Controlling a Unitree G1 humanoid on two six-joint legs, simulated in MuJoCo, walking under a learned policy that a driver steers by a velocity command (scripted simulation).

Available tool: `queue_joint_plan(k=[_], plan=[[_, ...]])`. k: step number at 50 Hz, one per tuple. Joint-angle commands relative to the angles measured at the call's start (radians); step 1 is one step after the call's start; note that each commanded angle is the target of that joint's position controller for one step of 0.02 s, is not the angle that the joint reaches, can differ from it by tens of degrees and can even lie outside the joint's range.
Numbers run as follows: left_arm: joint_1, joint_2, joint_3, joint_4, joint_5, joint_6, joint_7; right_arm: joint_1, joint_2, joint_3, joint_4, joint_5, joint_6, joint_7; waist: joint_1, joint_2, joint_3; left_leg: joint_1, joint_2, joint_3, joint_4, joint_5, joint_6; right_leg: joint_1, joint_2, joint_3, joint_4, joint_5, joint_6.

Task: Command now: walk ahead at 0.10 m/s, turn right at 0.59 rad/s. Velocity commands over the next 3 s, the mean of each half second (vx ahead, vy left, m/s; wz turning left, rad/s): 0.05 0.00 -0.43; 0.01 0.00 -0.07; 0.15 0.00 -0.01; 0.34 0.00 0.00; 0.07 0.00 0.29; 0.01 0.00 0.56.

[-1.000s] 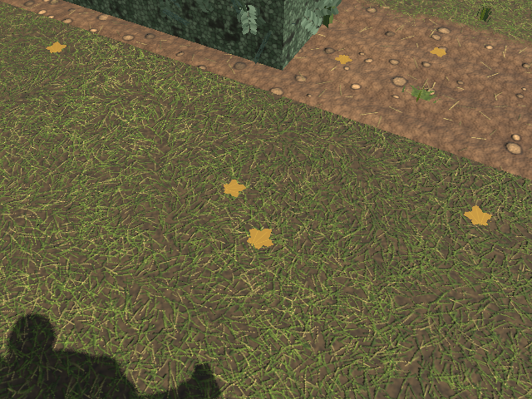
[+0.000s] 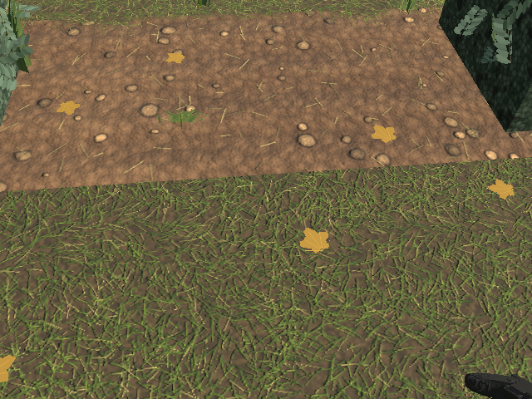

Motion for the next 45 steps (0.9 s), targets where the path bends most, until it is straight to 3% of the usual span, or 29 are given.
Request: queue_joint_plan(k=[1, 2, 3, 4, 5, 7, 10, 14, 16, 17, 18, 19, 20, 21, 24, 27, 30, 32, 33, 34, 35, 36, 38, 45], plan=[[0.082, 0.057, 0.002, -0.114, 0.002, -0.026, -0.008, 0.206, -0.224, -0.073, -0.045, -0.032, 0.015, 0.007, -0.05, 0.352, -0.267, 0.554, 0.455, -0.533, -0.217, 0.35, 0.284, -0.393, -0.011, -0.002, 0.436, -0.301, 0.024], [0.038, 0.125, 0.027, -0.106, -0.007, -0.015, -0.008, 0.161, -0.179, -0.065, -0.068, -0.024, 0.02, 0.004, -0.054, 0.267, -0.226, 0.503, 0.407, -0.476, -0.244, 0.14, 0.287, -0.407, -0.062, -0.009, 0.555, -0.22, 0.034], [0.007, 0.14, 0.034, -0.101, -0.006, 0.007, -0.003, 0.106, -0.143, -0.055, -0.074, -0.013, 0.03, 0.0, -0.05, 0.193, -0.159, 0.421, 0.343, -0.356, -0.253, 0.03, 0.25, -0.407, -0.091, -0.035, 0.596, -0.139, 0.047], [0.013, 0.139, 0.038, -0.092, -0.003, 0.03, 0.001, 0.045, -0.116, -0.045, -0.084, -0.003, 0.038, -0.002, -0.03, 0.157, -0.118, 0.333, 0.294, -0.262, -0.269, -0.014, 0.225, -0.361, -0.111, -0.055, 0.615, -0.088, 0.063], [0.019, 0.122, 0.037, -0.096, -0.001, 0.045, -0.002, -0.003, -0.121, -0.045, -0.084, -0.002, 0.042, -0.002, -0.007, 0.149, -0.082, 0.244, 0.263, -0.19, -0.282, -0.005, 0.21, -0.307, -0.115, -0.081, 0.607, -0.037, 0.068], [0.014, 0.079, 0.026, -0.111, -0.003, 0.053, -0.008, -0.018, -0.133, -0.049, -0.086, -0.008, 0.045, -0.003, -0.002, 0.147, -0.065, 0.177, 0.214, -0.064, -0.299, 0.028, 0.192, -0.225, -0.111, -0.14, 0.507, 0.024, 0.071], [-0.047, 0.047, 0.009, -0.142, 0.0, 0.048, -0.017, 0.015, -0.155, -0.059, -0.072, 0.0, 0.045, -0.007, -0.033, 0.157, -0.107, 0.246, 0.25, -0.017, -0.29, 0.087, 0.215, -0.169, -0.139, -0.154, 0.305, 0.032, 0.067], [-0.045, 0.063, 0.007, -0.149, 0.009, 0.04, -0.035, 0.051, -0.183, -0.067, -0.043, 0.021, 0.049, 0.005, -0.051, 0.196, -0.145, 0.281, 0.284, -0.023, -0.273, 0.067, 0.234, -0.01, -0.125, -0.185, 0.061, 0.0, 0.031], [0.015, 0.053, 0.01, -0.124, 0.014, 0.038, -0.04, 0.037, -0.175, -0.061, -0.031, 0.035, 0.057, 0.008, -0.016, 0.186, -0.135, 0.254, 0.266, 0.002, -0.22, 0.052, 0.204, 0.116, -0.1, -0.222, -0.155, 0.108, -0.007], [0.038, 0.053, 0.012, -0.111, 0.018, 0.038, -0.041, 0.064, -0.153, -0.054, -0.014, 0.037, 0.061, 0.011, -0.011, 0.167, -0.125, 0.217, 0.238, 0.03, -0.181, 0.031, 0.164, 0.201, -0.086, -0.224, -0.261, 0.164, -0.029], [0.048, 0.088, 0.018, -0.117, 0.026, 0.035, -0.036, 0.089, -0.113, -0.041, -0.006, 0.027, 0.061, 0.019, -0.025, 0.07, -0.122, 0.117, 0.191, 0.088, -0.062, -0.06, 0.084, 0.315, -0.179, -0.084, -0.328, 0.24, -0.068], [0.003, 0.181, 0.031, -0.132, 0.027, 0.035, -0.024, 0.096, -0.046, -0.018, -0.046, -0.014, 0.051, 0.037, -0.09, -0.216, -0.102, -0.069, 0.067, 0.204, 0.126, -0.293, -0.017, 0.365, -0.403, 0.194, -0.347, 0.44, -0.176], [0.013, 0.14, 0.019, -0.147, 0.069, 0.024, -0.028, 0.013, -0.098, -0.029, -0.06, 0.001, 0.048, 0.03, -0.007, -0.231, -0.115, -0.06, 0.064, 0.077, 0.236, -0.418, -0.02, 0.242, -0.477, 0.255, -0.391, 0.406, -0.284], [-0.025, 0.106, 0.006, -0.145, 0.077, 0.006, -0.03, 0.006, -0.15, -0.045, -0.049, 0.018, 0.053, 0.027, -0.02, -0.169, -0.085, -0.055, 0.066, 0.044, 0.313, -0.391, -0.019, 0.22, -0.444, 0.212, -0.399, 0.391, -0.285], [-0.111, 0.06, -0.01, -0.123, 0.034, -0.019, -0.027, 0.075, -0.135, -0.05, 0.004, 0.001, 0.072, 0.012, -0.064, -0.133, -0.081, -0.016, 0.079, 0.014, 0.329, -0.274, -0.034, 0.224, -0.349, 0.077, -0.356, 0.523, -0.202], [-0.104, 0.042, -0.015, -0.095, 0.036, -0.016, -0.022, 0.084, -0.087, -0.03, 0.02, 0.014, 0.066, 0.02, -0.061, -0.118, -0.099, 0.093, 0.064, 0.038, 0.2, -0.241, -0.04, 0.238, -0.311, 0.015, -0.317, 0.644, -0.189], [-0.078, 0.04, -0.019, -0.07, 0.036, -0.009, -0.018, 0.07, -0.084, -0.021, 0.029, 0.021, 0.063, 0.027, -0.047, -0.12, -0.096, 0.173, 0.047, 0.06, 0.012, -0.214, -0.034, 0.281, -0.314, 0.04, -0.292, 0.628, -0.187], [-0.074, 0.031, -0.022, -0.056, 0.026, -0.008, -0.017, 0.104, -0.094, -0.017, 0.054, 0.011, 0.059, 0.031, -0.071, -0.09, -0.088, 0.307, 0.056, 0.05, -0.16, 0.04, -0.016, 0.249, -0.279, 0.034, -0.284, 0.497, -0.132], [-0.053, 0.026, -0.021, -0.046, 0.031, -0.011, -0.02, 0.112, -0.127, -0.02, 0.056, -0.001, 0.059, 0.032, -0.055, -0.046, -0.086, 0.357, 0.093, 0.018, -0.153, 0.185, -0.004, 0.221, -0.243, 0.02, -0.271, 0.375, -0.093], [-0.018, 0.039, -0.014, -0.037, 0.036, -0.017, -0.028, 0.119, -0.181, -0.034, 0.066, 0.0, 0.06, 0.034, -0.015, 0.042, -0.068, 0.374, 0.105, 0.027, -0.107, 0.204, 0.019, 0.175, -0.192, -0.012, -0.276, 0.277, -0.069], [-0.041, 0.042, -0.013, -0.032, 0.028, -0.018, -0.03, 0.109, -0.172, -0.039, 0.082, 0.006, 0.058, 0.04, -0.026, 0.097, -0.044, 0.299, 0.083, 0.035, -0.107, 0.069, 0.035, 0.206, -0.16, -0.057, -0.275, 0.239, -0.049], [-0.081, 0.049, -0.011, -0.025, 0.024, -0.016, -0.028, 0.1, -0.131, -0.031, 0.083, 0.005, 0.053, 0.044, -0.049, 0.075, -0.024, 0.275, 0.074, 0.035, -0.133, 0.025, 0.031, 0.217, -0.159, -0.066, -0.256, 0.226, -0.043], [-0.102, 0.026, -0.013, -0.019, 0.024, -0.004, -0.02, 0.089, -0.11, -0.022, 0.097, 0.002, 0.043, 0.041, -0.048, 0.07, -0.01, 0.272, 0.07, 0.037, -0.148, 0.029, 0.018, 0.215, -0.16, -0.072, -0.247, 0.253, -0.045], [-0.086, 0.025, -0.007, 0.05, 0.021, -0.001, -0.014, 0.105, -0.11, -0.017, 0.146, 0.007, 0.04, 0.024, -0.05, 0.016, 0.01, 0.302, 0.055, 0.046, -0.15, -0.002, 0.017, 0.212, -0.16, -0.078, -0.26, 0.244, -0.038]])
